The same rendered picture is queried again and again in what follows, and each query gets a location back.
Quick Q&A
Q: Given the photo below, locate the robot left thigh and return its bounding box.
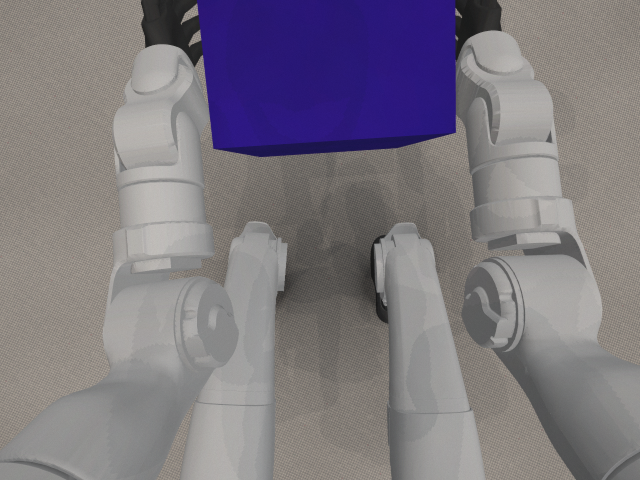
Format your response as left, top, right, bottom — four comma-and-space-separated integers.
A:
180, 232, 287, 480

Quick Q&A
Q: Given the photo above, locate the robot right forearm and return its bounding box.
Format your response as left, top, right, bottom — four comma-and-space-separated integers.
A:
456, 31, 602, 324

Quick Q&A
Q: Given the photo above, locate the robot right foot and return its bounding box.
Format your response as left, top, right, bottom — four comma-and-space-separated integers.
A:
371, 235, 388, 324

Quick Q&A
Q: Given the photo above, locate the right robot hand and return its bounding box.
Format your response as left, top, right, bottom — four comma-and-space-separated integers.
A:
455, 0, 502, 63

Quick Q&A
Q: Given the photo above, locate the carton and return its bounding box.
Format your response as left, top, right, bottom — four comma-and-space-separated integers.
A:
197, 0, 456, 157

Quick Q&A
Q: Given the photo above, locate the robot left forearm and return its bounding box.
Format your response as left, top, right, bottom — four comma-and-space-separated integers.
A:
103, 44, 215, 353

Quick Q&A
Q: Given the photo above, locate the left robot hand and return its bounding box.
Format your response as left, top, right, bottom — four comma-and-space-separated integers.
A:
141, 0, 203, 67

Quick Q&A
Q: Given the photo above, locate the robot right upper arm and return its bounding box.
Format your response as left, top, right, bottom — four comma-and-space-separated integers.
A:
461, 254, 640, 480

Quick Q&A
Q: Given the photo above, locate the robot left upper arm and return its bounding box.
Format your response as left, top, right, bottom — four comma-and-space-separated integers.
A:
0, 276, 239, 480

